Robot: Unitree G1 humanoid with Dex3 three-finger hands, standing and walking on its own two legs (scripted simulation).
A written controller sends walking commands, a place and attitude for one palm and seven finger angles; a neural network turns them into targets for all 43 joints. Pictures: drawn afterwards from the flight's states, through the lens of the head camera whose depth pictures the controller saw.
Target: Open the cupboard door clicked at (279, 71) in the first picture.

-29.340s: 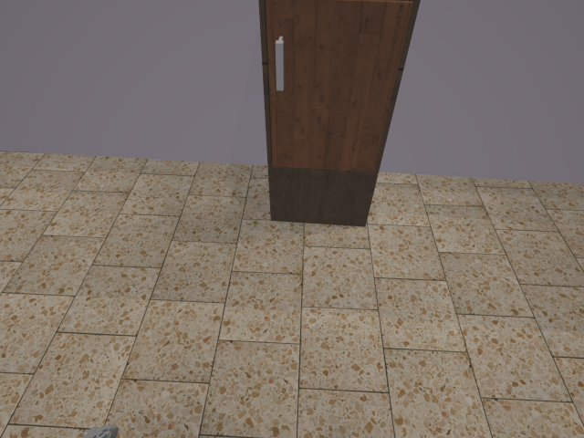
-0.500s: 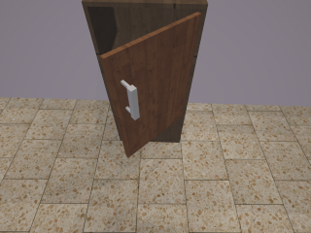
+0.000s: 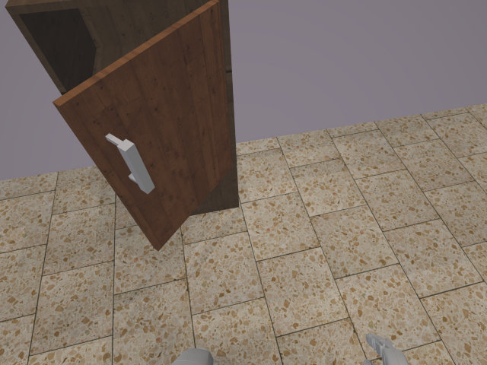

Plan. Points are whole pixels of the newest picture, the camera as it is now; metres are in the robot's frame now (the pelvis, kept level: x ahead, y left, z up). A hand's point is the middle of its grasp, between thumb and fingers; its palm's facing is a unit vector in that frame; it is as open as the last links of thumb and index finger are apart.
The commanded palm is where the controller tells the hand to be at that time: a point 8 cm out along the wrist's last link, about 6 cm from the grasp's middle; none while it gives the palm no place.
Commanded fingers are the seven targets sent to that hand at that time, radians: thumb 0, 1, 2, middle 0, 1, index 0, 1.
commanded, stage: walk to a spot facing it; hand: left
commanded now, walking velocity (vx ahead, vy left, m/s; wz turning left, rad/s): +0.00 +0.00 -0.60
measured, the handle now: (130, 164) +0.45 +0.28 +0.00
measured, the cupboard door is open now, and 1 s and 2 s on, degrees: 44 44 44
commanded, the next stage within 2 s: none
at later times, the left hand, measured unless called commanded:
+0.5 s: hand (157, 344) +0.16 +0.19 -0.18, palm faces -0.27 -0.92 -0.29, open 7.4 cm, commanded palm none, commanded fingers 0.00 0.90 0.90 -0.20 -0.30 -0.20 -0.30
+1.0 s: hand (218, 315) +0.22 +0.08 -0.17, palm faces -0.56 -0.79 -0.26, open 7.4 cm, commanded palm none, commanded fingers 0.00 0.90 0.90 -0.20 -0.30 -0.20 -0.30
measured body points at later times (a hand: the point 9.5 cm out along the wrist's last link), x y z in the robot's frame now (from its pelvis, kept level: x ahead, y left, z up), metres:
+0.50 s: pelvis +0.00 +0.00 -0.02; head +0.06 -0.01 +0.42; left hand +0.17 +0.24 -0.16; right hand -0.01 -0.29 -0.16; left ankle +0.01 +0.14 -0.70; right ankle +0.01 -0.14 -0.74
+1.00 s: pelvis +0.01 -0.03 -0.01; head +0.06 -0.07 +0.43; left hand +0.25 +0.12 -0.15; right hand -0.10 -0.27 -0.16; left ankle +0.07 +0.11 -0.69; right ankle -0.04 -0.12 -0.74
